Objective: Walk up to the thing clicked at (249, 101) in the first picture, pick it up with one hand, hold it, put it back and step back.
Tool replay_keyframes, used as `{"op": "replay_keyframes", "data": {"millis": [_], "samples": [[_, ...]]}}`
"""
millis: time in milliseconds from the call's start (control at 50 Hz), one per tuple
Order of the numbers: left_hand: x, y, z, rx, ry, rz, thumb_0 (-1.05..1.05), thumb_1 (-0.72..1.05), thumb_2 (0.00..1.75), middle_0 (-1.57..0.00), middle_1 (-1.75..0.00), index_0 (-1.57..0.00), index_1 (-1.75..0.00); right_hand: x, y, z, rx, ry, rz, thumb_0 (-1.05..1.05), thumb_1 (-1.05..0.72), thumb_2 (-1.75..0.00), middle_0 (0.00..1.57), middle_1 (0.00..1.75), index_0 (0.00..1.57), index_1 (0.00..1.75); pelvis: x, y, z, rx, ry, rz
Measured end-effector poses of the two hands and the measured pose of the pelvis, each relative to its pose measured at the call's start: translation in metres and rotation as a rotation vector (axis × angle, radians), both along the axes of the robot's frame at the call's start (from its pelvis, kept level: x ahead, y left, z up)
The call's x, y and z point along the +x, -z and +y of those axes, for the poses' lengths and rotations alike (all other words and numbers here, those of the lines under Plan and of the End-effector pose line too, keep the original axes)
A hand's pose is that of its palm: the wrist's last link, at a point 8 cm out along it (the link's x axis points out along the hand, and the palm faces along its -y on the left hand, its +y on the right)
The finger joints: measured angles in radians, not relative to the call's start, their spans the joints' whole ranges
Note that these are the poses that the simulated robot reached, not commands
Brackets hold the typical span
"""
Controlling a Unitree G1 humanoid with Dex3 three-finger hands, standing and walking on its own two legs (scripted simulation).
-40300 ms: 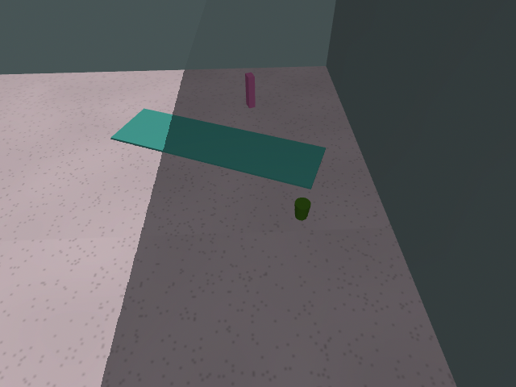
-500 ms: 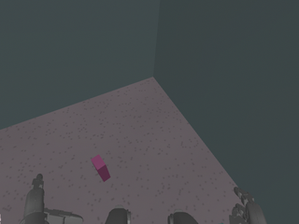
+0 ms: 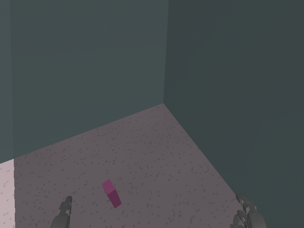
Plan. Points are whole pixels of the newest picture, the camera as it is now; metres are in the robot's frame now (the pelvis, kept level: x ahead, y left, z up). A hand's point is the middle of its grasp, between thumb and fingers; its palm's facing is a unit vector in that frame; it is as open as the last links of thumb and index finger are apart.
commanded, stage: home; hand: left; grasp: from the side
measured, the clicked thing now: (112, 194) +0.45 +0.25 -0.61
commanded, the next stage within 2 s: stand in 1.54 s
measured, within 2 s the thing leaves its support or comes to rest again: neither
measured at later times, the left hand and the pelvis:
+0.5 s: hand out of the picture +0.17 +0.18 -0.06, palm faces +0.10 -0.95 -0.29, open 17.2 cm; pelvis +0.00 +0.00 +0.00, yaw +0 degrees
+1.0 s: hand out of the picture +0.17 +0.18 -0.05, palm faces +0.09 -0.95 -0.28, open 17.3 cm; pelvis +0.00 +0.00 +0.00, yaw +0 degrees
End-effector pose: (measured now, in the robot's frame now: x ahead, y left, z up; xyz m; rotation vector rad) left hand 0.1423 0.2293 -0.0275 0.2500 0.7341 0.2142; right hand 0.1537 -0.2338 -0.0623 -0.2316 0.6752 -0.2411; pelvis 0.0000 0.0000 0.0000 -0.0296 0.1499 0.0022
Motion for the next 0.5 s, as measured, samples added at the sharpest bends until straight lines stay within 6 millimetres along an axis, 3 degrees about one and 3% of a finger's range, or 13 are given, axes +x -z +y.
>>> {"op": "replay_keyframes", "data": {"millis": [180, 500], "samples": [[0.006, -0.003, -0.004, -0.005, 0.003, -0.013, -0.01, -0.48, 0.09, -0.06, -0.06, -0.06, -0.06, 0.004, -0.004, -0.007, -0.020, -0.002, -0.017, 0.01, -0.89, -0.90, 0.21, 0.30, 0.20, 0.31, 0.003, -0.002, -0.002, 0.001, -0.005, -0.011], [0.003, -0.001, -0.005, -0.009, 0.010, 0.002, -0.01, -0.50, 0.08, -0.06, -0.06, -0.06, -0.06, -0.010, 0.002, -0.009, -0.009, 0.010, 0.016, 0.01, -0.89, -0.90, 0.21, 0.30, 0.20, 0.31, 0.001, -0.003, -0.004, 0.004, -0.002, -0.016]]}}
